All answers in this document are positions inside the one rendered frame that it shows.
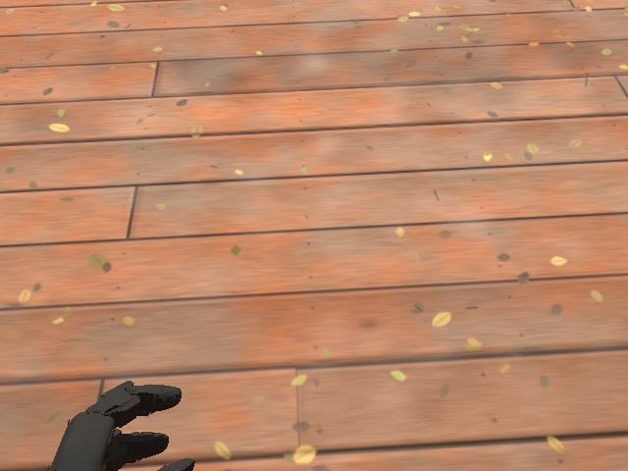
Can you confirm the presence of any left robot hand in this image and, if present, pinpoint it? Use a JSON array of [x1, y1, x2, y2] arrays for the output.
[[47, 381, 195, 471]]

